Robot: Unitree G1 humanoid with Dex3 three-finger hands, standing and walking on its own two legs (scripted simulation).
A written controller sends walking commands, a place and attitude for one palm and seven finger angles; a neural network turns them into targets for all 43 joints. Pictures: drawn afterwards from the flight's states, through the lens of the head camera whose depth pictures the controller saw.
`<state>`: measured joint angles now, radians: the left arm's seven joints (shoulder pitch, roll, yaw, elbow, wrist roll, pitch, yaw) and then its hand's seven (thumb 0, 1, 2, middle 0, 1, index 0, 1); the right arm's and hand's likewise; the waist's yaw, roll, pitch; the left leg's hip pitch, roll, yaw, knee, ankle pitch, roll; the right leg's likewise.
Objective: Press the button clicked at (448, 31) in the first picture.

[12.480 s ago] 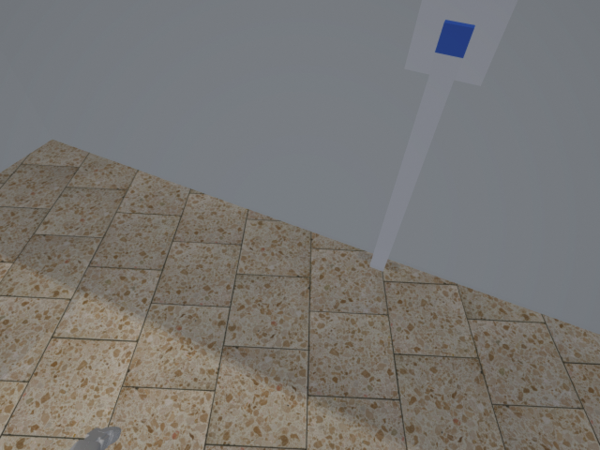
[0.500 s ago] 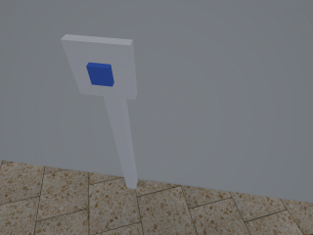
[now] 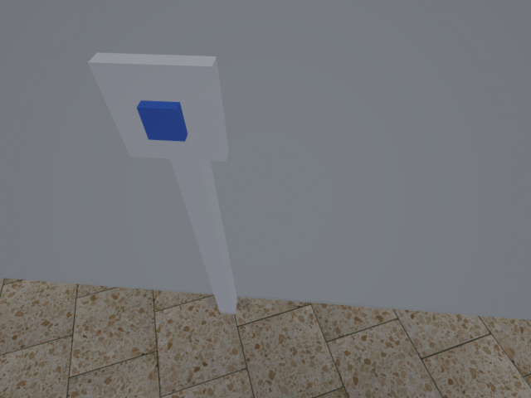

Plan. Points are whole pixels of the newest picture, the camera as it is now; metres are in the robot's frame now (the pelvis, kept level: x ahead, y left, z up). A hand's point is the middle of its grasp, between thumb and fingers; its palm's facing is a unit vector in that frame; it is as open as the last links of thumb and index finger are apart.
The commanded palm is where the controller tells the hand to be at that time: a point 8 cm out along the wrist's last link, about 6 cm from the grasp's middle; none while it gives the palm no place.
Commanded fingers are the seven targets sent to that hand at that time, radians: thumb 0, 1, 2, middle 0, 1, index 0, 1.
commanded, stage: look again from close up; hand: left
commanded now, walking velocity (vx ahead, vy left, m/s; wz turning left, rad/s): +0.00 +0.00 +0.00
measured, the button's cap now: (164, 120) +0.49 +0.19 +0.17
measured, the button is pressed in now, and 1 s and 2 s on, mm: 0 0 0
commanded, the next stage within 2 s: raise the hand and make a fist in 0.36 s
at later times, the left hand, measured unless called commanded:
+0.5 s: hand out of the picture +0.03 +0.21 -0.17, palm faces +0.05 -0.98 -0.20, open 7.3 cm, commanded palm +0.11 +0.25 -0.06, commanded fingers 0.00 0.90 0.90 -0.28 -0.39 -0.28 -0.39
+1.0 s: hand out of the picture +0.11 +0.22 +0.00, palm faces +0.15 -0.99 -0.06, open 4.6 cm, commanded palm +0.12 +0.26 +0.01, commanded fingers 0.00 0.90 0.90 -0.97 -1.14 -0.97 -1.14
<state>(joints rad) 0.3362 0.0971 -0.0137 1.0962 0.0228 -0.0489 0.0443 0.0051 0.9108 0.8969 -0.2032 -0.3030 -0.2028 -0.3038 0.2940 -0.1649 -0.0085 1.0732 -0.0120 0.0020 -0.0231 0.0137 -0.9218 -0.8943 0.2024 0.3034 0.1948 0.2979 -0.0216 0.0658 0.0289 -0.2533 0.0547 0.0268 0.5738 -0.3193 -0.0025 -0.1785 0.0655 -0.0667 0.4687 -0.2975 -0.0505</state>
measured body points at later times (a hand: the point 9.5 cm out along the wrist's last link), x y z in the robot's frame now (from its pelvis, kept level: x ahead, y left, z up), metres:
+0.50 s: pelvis +0.01 +0.04 +0.00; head +0.03 +0.04 +0.45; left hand +0.03 +0.26 -0.15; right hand +0.00 -0.18 -0.16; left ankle -0.01 +0.11 -0.73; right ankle -0.03 -0.09 -0.73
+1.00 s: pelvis -0.03 -0.01 -0.05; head -0.01 +0.01 +0.40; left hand +0.10 +0.27 +0.01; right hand +0.22 -0.24 -0.07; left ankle -0.01 +0.11 -0.73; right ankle -0.03 -0.09 -0.73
